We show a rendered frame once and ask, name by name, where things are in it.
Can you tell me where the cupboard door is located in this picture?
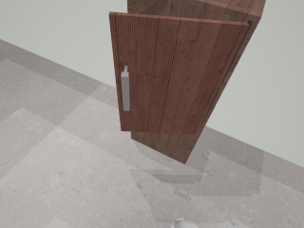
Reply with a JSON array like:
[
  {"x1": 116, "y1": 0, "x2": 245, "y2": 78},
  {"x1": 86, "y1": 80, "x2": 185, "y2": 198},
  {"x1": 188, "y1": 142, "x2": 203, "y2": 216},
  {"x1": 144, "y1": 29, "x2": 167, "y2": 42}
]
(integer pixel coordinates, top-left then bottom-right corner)
[{"x1": 108, "y1": 11, "x2": 249, "y2": 135}]

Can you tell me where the handle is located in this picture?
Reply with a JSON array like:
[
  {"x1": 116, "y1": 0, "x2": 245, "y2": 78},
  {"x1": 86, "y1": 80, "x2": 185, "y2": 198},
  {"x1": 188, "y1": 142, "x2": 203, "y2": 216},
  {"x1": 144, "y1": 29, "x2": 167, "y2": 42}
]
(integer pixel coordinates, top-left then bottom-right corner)
[{"x1": 121, "y1": 66, "x2": 130, "y2": 111}]

